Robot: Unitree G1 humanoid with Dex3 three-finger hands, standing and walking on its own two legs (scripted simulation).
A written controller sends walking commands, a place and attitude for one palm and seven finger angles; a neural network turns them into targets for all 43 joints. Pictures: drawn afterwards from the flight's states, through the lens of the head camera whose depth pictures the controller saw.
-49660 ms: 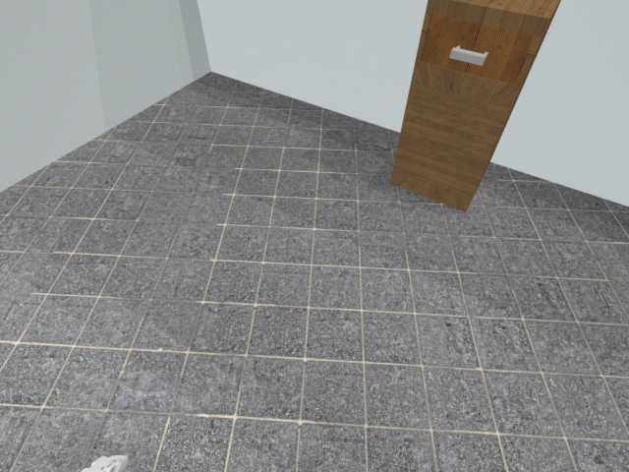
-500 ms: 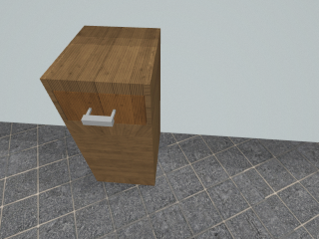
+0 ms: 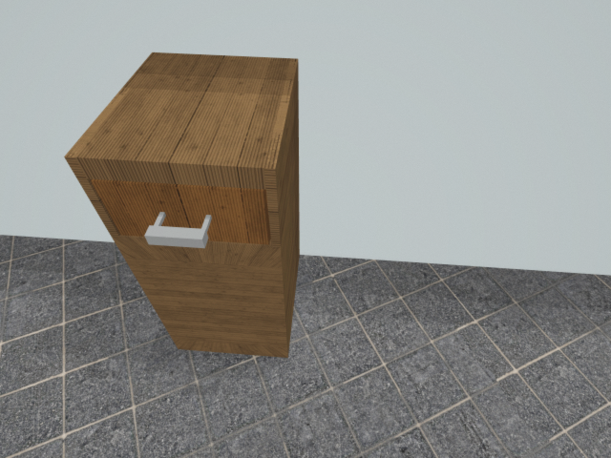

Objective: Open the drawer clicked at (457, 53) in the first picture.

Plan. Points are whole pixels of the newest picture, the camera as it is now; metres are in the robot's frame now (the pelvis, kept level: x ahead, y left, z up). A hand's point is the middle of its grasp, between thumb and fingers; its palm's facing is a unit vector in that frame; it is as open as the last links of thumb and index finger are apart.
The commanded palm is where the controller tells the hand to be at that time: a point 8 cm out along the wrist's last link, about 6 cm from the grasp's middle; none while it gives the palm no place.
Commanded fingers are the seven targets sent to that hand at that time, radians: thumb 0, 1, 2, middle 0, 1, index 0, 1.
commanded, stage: look again from close up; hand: left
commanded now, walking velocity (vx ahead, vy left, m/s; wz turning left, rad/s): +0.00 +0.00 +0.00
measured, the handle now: (180, 227) +0.54 +0.28 -0.08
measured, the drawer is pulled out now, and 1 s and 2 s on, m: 0.00 0.00 0.00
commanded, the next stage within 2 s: shuffle to correct the standing spot in 0.28 s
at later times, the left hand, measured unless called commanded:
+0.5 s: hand out of the picture +0.01 +0.15 -0.18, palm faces +0.03 -0.98 -0.19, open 7.4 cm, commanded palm none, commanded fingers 0.00 0.90 0.90 -0.20 -0.30 -0.20 -0.30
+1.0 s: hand out of the picture +0.03 +0.29 -0.18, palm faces +0.05 -0.95 -0.30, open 7.4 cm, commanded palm none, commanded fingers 0.00 0.90 0.90 -0.20 -0.30 -0.20 -0.30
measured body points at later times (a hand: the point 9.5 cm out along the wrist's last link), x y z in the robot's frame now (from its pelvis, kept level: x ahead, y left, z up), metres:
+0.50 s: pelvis +0.03 -0.01 +0.00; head +0.04 -0.02 +0.45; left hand +0.01 +0.21 -0.16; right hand +0.03 -0.23 -0.17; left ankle +0.01 +0.12 -0.74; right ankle -0.04 -0.08 -0.74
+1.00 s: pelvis +0.00 +0.07 -0.01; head +0.02 +0.06 +0.44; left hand +0.03 +0.33 -0.16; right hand +0.09 -0.16 -0.16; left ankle +0.06 +0.17 -0.74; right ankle -0.05 -0.02 -0.68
